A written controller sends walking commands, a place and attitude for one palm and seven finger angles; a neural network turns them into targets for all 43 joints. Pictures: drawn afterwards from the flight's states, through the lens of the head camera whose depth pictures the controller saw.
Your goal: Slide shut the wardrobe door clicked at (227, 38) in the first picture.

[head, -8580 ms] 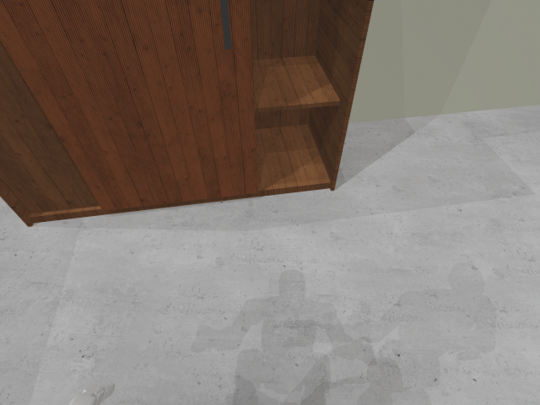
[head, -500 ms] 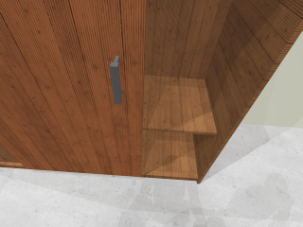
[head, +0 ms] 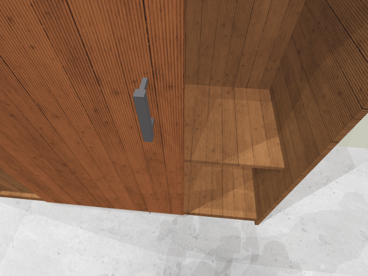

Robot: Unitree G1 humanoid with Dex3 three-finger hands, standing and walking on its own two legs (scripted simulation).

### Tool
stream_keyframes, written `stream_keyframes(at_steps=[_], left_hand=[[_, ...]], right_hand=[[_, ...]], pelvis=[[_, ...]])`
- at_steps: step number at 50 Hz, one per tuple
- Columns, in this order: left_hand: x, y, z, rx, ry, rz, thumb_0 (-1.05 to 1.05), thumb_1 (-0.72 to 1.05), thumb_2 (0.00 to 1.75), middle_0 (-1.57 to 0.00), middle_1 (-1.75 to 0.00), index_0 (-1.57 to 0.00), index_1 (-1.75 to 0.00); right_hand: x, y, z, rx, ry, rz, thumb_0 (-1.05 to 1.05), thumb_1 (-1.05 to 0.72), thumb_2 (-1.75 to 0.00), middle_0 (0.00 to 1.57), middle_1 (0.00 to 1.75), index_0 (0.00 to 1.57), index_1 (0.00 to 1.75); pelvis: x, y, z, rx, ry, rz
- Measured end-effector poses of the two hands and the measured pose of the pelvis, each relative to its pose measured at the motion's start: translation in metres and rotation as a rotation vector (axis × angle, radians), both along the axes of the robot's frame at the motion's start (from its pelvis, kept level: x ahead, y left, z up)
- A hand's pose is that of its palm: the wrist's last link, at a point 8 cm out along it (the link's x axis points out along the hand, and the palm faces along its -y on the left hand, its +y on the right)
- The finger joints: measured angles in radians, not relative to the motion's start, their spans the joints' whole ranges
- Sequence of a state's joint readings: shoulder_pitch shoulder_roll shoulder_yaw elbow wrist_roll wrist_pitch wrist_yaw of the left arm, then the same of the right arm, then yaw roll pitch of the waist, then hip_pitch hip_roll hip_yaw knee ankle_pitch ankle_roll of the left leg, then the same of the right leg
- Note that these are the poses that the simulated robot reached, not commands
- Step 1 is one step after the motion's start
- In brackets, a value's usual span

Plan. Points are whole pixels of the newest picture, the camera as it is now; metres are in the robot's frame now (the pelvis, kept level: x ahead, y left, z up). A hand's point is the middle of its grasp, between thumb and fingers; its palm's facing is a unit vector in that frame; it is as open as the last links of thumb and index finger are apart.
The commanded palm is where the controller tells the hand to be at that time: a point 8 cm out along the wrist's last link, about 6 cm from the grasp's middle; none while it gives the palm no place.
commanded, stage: come to a stop and stand still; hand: left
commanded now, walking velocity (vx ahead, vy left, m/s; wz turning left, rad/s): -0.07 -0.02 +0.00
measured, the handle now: (146, 111) +0.43 +0.11 +0.10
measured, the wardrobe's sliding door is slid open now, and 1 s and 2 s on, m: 0.38 0.38 0.38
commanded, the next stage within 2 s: look again from close up in 1.72 s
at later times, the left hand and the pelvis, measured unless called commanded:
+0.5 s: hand out of the picture -0.03 +0.19 -0.16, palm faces -0.04 -0.97 -0.23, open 7.3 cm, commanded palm none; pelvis -0.02 +0.01 +0.01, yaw -4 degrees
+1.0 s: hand out of the picture -0.05 +0.12 -0.16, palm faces +0.01 -0.99 -0.17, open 7.3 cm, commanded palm none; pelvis -0.01 -0.03 +0.01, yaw -3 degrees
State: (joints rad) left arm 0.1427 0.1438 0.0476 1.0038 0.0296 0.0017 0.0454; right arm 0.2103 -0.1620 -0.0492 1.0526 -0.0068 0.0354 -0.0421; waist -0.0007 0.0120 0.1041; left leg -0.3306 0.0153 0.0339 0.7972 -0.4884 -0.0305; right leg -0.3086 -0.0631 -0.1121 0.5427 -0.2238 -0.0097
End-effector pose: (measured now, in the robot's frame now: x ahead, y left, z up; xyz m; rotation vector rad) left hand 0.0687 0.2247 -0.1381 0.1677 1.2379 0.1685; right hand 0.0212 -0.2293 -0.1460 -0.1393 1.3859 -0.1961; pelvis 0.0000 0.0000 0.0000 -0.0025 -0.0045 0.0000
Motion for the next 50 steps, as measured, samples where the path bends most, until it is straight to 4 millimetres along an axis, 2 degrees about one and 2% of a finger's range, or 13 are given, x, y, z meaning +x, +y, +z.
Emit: stream_keyframes(at_steps=[3, 5, 10, 15, 19, 24, 30, 35, 43, 50], left_hand=[[-0.007, 0.016, -0.010, -0.015, 0.017, 0.000, -0.01, 0.93, 0.90, -0.20, -0.30, -0.21, -0.30], [-0.013, 0.026, -0.015, -0.021, 0.038, 0.003, 0.00, 0.92, 0.90, -0.20, -0.30, -0.21, -0.29], [-0.033, 0.040, -0.009, -0.015, 0.084, 0.005, 0.00, 0.92, 0.90, -0.20, -0.30, -0.20, -0.29], [-0.062, 0.041, -0.002, -0.011, 0.153, -0.007, 0.00, 0.91, 0.90, -0.20, -0.30, -0.20, -0.29], [-0.081, 0.032, 0.003, 0.005, 0.200, -0.027, 0.00, 0.91, 0.90, -0.20, -0.30, -0.20, -0.29], [-0.097, 0.013, 0.009, 0.015, 0.205, -0.033, 0.00, 0.91, 0.90, -0.19, -0.30, -0.20, -0.29], [-0.105, -0.015, 0.007, -0.018, 0.187, -0.034, 0.00, 0.91, 0.90, -0.20, -0.30, -0.20, -0.29], [-0.109, -0.037, 0.004, -0.052, 0.184, -0.029, 0.00, 0.91, 0.90, -0.20, -0.30, -0.20, -0.29], [-0.118, -0.054, 0.003, -0.070, 0.214, -0.002, 0.00, 0.91, 0.90, -0.20, -0.30, -0.20, -0.29], [-0.123, -0.056, 0.004, -0.058, 0.248, 0.023, 0.00, 0.91, 0.90, -0.20, -0.30, -0.20, -0.29]], right_hand=[[0.013, -0.002, 0.005, -0.047, -0.072, 0.004, 0.02, -0.93, -0.90, 0.20, 0.30, 0.20, 0.30], [0.015, 0.001, 0.010, -0.067, -0.103, 0.006, 0.01, -0.93, -0.90, 0.20, 0.30, 0.20, 0.30], [0.010, 0.017, 0.022, -0.065, -0.113, 0.027, 0.01, -0.92, -0.90, 0.20, 0.30, 0.20, 0.30], [0.003, 0.026, 0.020, -0.032, -0.113, 0.011, 0.01, -0.92, -0.90, 0.20, 0.30, 0.20, 0.30], [-0.013, 0.020, 0.011, -0.004, -0.099, -0.020, 0.01, -0.92, -0.90, 0.20, 0.30, 0.20, 0.30], [-0.045, 0.011, 0.001, 0.030, -0.033, -0.056, 0.00, -0.92, -0.90, 0.20, 0.30, 0.20, 0.30], [-0.079, 0.010, 0.000, 0.060, 0.039, -0.069, 0.01, -0.91, -0.90, 0.20, 0.30, 0.20, 0.30], [-0.098, 0.011, 0.001, 0.079, 0.087, -0.073, 0.01, -0.91, -0.90, 0.20, 0.30, 0.20, 0.30], [-0.109, 0.014, 0.001, 0.101, 0.135, -0.076, 0.01, -0.91, -0.90, 0.20, 0.30, 0.20, 0.30], [-0.095, 0.014, -0.001, 0.105, 0.131, -0.069, 0.01, -0.91, -0.90, 0.20, 0.30, 0.20, 0.30]], pelvis=[[-0.003, 0.013, -0.006, -0.008, -0.013, -0.012], [-0.005, 0.020, -0.007, 0.004, -0.024, -0.027], [-0.010, 0.026, 0.003, 0.001, -0.011, -0.041], [-0.014, 0.026, 0.008, 0.004, 0.009, -0.058], [-0.020, 0.020, 0.006, 0.013, 0.015, -0.069], [-0.025, 0.008, 0.007, 0.009, 0.000, -0.064], [-0.026, -0.005, 0.010, 0.014, -0.022, -0.062], [-0.027, -0.014, 0.010, 0.012, -0.026, -0.057], [-0.022, -0.023, 0.010, 0.011, -0.014, -0.050], [-0.012, -0.027, 0.009, 0.013, -0.006, -0.050]])
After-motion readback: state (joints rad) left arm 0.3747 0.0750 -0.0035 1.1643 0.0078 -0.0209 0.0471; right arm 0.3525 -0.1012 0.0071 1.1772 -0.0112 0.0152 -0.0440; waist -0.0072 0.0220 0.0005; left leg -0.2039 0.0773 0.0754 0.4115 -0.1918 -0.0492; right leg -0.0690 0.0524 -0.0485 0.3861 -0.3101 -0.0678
